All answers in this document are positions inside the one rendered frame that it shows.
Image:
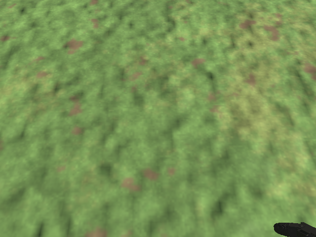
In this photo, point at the robot right hand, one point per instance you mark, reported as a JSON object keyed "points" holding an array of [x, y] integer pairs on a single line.
{"points": [[291, 229]]}

